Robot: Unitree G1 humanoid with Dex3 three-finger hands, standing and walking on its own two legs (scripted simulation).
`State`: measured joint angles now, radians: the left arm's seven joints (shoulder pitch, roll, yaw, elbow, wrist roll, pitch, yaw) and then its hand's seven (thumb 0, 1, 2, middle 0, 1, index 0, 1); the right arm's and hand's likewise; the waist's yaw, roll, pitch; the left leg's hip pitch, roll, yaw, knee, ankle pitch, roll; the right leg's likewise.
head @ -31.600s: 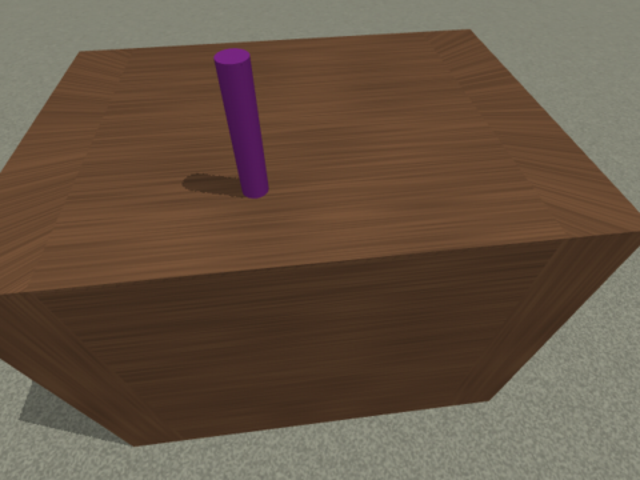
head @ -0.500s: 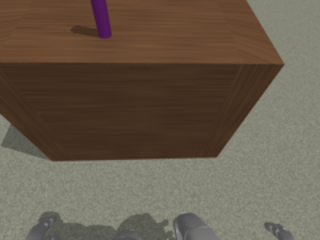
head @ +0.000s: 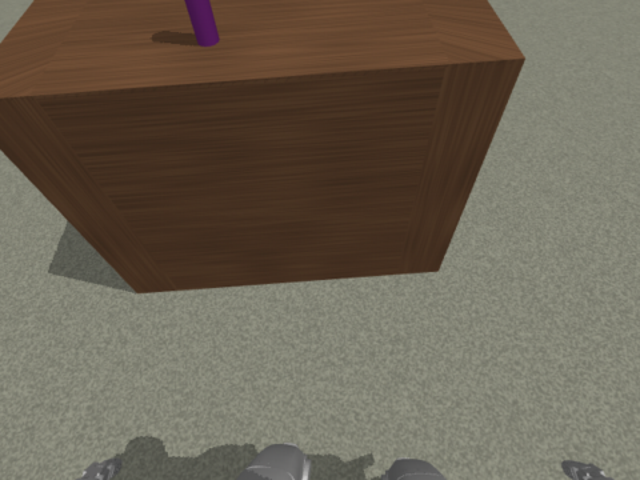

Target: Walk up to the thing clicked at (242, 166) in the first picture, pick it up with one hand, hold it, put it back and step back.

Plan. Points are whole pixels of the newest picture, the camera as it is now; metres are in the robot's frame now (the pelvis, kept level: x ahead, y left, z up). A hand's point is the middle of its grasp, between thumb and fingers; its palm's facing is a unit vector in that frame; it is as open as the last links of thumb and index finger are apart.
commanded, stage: step back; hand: left
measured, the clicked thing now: out of the picture +0.92 +0.25 +0.16
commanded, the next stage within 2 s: stand in 1.62 s
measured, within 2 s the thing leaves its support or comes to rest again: neither
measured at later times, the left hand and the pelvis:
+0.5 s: hand out of the picture -0.11 +0.25 -0.15, palm faces -0.04 -0.92 -0.40, open 7.4 cm; pelvis -0.18 -0.02 -0.01, yaw -3 degrees
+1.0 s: hand out of the picture -0.17 +0.26 -0.14, palm faces +0.03 -0.92 -0.38, open 7.4 cm; pelvis -0.22 -0.02 +0.01, yaw +1 degrees
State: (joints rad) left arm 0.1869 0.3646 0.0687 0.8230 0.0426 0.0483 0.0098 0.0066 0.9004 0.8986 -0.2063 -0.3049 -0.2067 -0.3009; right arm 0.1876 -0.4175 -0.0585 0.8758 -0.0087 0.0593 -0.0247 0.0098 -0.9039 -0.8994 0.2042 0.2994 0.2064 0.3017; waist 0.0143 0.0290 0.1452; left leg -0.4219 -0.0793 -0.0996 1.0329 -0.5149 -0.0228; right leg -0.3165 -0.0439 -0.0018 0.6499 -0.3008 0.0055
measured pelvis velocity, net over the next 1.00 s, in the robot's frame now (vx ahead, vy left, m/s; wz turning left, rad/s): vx -0.22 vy -0.02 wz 0.02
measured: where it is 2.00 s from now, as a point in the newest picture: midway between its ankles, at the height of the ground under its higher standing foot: outside the picture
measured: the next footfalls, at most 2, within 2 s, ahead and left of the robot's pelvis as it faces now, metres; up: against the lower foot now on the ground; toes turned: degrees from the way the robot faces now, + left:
left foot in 0.08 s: +0.00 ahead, +0.13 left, +0.00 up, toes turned +0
right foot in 0.42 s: -0.16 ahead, -0.14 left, +0.00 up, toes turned +0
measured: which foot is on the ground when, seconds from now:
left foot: up 0.00-0.06, down 0.08-0.44, up 0.46-0.72, down 0.74-1.00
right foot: down 0.00-0.10, up 0.12-0.40, down 0.42-1.00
